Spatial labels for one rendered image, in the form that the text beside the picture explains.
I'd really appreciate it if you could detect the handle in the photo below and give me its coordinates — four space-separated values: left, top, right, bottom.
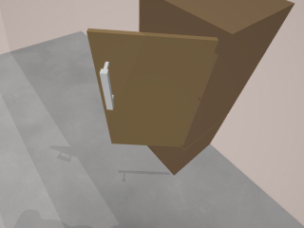
100 62 114 110

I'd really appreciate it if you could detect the cupboard door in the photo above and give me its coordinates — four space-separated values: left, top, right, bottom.
86 28 219 147

